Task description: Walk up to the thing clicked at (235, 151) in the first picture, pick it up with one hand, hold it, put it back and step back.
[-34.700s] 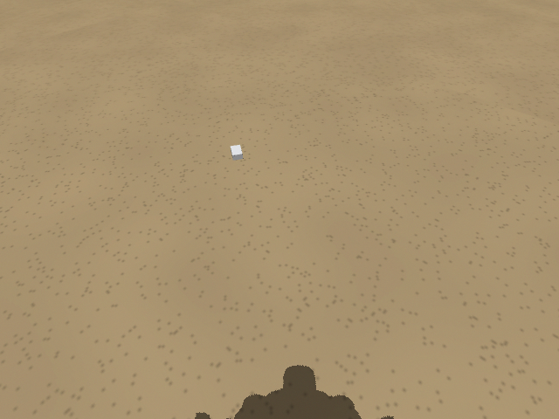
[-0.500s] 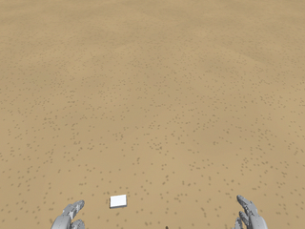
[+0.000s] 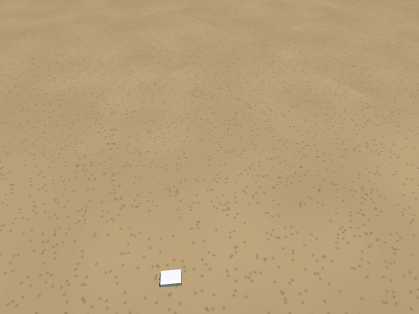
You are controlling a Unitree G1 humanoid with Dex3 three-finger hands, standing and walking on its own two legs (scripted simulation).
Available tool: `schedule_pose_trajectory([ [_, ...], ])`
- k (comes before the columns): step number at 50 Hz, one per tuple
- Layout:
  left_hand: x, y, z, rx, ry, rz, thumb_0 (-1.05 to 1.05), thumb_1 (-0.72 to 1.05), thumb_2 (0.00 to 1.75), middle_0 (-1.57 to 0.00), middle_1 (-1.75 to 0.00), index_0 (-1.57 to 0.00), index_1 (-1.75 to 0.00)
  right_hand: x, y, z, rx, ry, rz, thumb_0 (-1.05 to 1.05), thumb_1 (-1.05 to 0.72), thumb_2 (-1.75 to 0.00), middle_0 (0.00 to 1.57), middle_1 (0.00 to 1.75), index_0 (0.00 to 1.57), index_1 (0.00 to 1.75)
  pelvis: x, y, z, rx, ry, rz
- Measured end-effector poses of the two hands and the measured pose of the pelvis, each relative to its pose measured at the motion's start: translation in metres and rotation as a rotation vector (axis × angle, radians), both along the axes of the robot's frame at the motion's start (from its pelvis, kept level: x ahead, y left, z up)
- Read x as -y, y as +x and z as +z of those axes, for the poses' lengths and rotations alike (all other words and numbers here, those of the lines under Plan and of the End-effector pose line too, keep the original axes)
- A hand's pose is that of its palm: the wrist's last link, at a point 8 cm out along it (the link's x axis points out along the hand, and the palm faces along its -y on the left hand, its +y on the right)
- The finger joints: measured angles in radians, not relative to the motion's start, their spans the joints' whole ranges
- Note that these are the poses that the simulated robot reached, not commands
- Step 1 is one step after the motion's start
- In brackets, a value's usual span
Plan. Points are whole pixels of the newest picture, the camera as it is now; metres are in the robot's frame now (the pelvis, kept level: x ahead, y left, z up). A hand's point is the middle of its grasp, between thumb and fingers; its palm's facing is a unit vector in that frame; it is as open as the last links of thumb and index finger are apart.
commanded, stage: stand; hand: left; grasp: from above
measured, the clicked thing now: (171, 278) +0.45 +0.21 -0.75
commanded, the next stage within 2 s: step back in 2.00 s
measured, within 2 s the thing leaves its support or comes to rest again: neither
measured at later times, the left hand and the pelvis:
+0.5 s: hand out of the picture +0.04 +0.23 -0.15, palm faces +0.01 -0.94 -0.34, open 7.3 cm; pelvis -0.01 -0.01 +0.01, yaw +0 degrees
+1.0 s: hand out of the picture +0.06 +0.23 -0.15, palm faces +0.00 -0.94 -0.33, open 7.3 cm; pelvis +0.00 -0.02 +0.01, yaw +0 degrees
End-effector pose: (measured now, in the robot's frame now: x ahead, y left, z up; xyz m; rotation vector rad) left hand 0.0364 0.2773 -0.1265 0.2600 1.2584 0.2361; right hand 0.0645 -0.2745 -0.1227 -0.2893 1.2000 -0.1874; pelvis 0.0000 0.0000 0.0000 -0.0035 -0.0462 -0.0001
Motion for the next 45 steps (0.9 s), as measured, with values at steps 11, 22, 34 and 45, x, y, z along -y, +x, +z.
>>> schedule_pose_trajectory([
  [11, 0.002, -0.005, 0.007, -0.019, 0.002, -0.003, 0.01, 0.91, 0.9, -0.21, -0.3, -0.21, -0.3, -0.002, -0.011, 0.002, -0.025, 0.024, -0.026, 0.01, -0.9, -0.89, 0.21, 0.3, 0.21, 0.3, 0.002, -0.006, 0.009, 0.028, 0.003, 0.001],
  [22, 0.002, -0.004, 0.012, -0.02, 0.015, -0.01, 0.01, 0.91, 0.9, -0.21, -0.3, -0.21, -0.3, 0.013, -0.018, 0.005, -0.042, 0.015, -0.038, 0.01, -0.9, -0.89, 0.21, 0.3, 0.21, 0.3, 0.008, -0.008, 0.012, 0.028, 0.004, 0.0],
  [34, 0.006, 0.004, 0.013, -0.023, 0.011, -0.022, 0.01, 0.91, 0.9, -0.21, -0.3, -0.21, -0.3, 0.024, -0.021, 0.007, -0.057, 0.004, -0.041, 0.01, -0.9, -0.89, 0.2, 0.3, 0.21, 0.3, 0.013, -0.008, 0.013, 0.025, 0.001, -0.004],
  [45, 0.008, 0.016, 0.015, -0.011, 0.008, -0.032, 0.01, 0.91, 0.9, -0.21, -0.3, -0.21, -0.3, 0.027, -0.018, 0.008, -0.062, 0.002, -0.037, 0.01, -0.9, -0.89, 0.2, 0.3, 0.21, 0.3, 0.015, -0.005, 0.014, 0.018, 0.002, -0.006],
])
